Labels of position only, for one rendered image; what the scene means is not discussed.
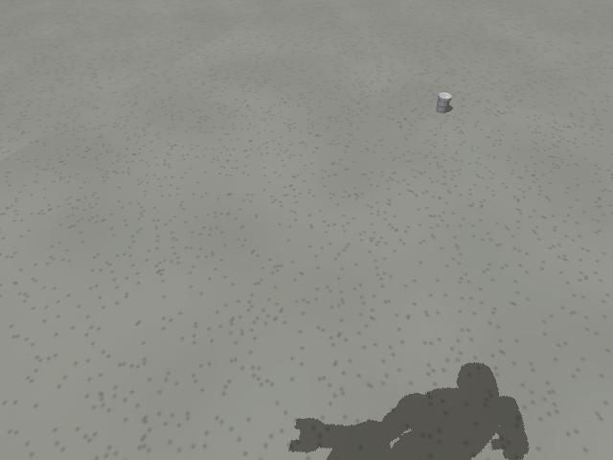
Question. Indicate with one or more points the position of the cup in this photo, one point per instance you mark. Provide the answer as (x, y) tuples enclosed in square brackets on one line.
[(444, 99)]

